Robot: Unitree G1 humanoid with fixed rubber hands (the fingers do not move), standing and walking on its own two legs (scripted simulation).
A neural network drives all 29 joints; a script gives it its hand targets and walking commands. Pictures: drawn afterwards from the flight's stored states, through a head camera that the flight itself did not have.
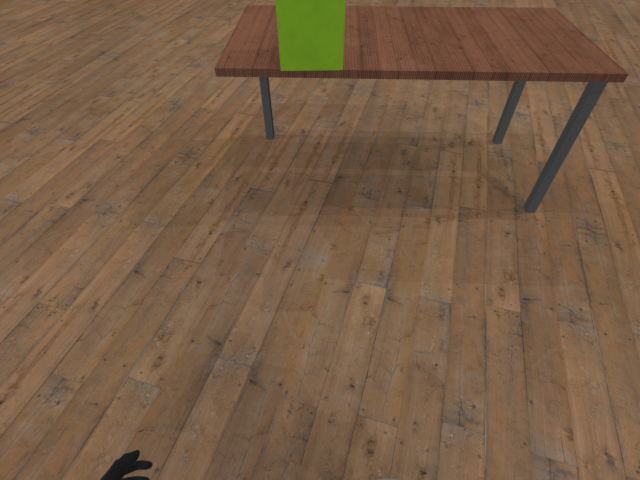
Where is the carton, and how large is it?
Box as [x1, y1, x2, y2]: [275, 0, 345, 70]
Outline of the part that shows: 275,0 281,70 342,69 345,0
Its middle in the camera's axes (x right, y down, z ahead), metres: -0.03 -0.73 +1.28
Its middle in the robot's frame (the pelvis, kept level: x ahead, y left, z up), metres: +1.44 +0.07 +0.03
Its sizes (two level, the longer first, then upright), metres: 0.210 0.200 0.250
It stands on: a table, 0.66 m high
